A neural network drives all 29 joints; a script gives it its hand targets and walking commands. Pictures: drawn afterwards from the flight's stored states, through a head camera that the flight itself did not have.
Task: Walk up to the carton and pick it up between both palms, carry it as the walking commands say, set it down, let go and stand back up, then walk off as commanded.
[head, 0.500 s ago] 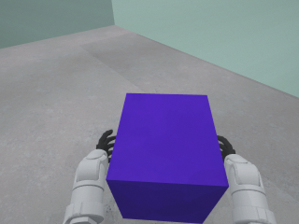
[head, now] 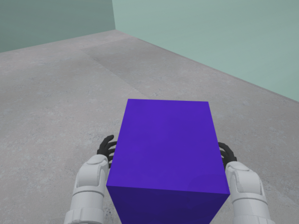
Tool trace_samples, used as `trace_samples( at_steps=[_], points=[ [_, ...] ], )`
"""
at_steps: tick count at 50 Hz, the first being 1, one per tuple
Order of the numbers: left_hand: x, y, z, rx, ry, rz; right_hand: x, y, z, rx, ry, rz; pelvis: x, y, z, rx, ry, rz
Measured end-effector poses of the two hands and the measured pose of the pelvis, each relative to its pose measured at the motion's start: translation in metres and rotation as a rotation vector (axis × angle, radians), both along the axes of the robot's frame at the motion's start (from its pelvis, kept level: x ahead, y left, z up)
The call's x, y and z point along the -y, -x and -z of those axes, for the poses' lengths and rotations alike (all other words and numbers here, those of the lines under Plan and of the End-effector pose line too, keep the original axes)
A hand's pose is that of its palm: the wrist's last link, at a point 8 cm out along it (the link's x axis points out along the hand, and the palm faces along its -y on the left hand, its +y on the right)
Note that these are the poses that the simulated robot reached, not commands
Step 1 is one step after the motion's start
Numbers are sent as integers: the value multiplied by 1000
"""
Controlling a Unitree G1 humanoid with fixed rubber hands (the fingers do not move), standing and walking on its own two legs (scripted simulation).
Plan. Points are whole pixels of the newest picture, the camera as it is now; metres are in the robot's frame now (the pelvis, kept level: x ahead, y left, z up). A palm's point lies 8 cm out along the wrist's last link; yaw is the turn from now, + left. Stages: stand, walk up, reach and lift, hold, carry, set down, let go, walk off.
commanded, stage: hold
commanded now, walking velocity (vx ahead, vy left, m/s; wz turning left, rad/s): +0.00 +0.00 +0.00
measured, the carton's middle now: (164, 164) +0.32 -0.01 -0.01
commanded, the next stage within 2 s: carry in 1.22 s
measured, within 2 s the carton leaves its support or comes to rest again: neither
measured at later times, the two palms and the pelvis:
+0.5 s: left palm (103, 160) +0.28 +0.17 +0.06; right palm (229, 168) +0.28 -0.18 +0.04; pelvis +0.00 +0.00 +0.00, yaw +0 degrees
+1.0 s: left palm (103, 160) +0.28 +0.17 +0.06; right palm (229, 168) +0.28 -0.18 +0.04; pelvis +0.00 +0.00 +0.00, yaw +0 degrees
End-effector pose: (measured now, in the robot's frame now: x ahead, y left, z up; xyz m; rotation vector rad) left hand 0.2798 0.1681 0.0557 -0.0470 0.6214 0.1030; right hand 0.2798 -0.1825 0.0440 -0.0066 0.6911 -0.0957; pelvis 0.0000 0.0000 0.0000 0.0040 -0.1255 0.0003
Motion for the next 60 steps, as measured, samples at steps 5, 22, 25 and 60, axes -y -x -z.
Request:
trace_samples(
  at_steps=[5,22,25,60],
  points=[
    [0,2,0,1,0,-1,0,2,0,1,-1,-1,0,1,0,3,0,-1],
    [0,1,0,-2,1,-2,0,1,0,-1,0,-2,0,0,0,2,0,-2],
    [0,1,0,-2,1,-2,0,1,0,-1,0,-2,0,0,0,1,0,-3],
    [0,2,1,-3,2,-2,-1,1,1,-1,0,1,1,0,0,2,0,-3]
  ],
)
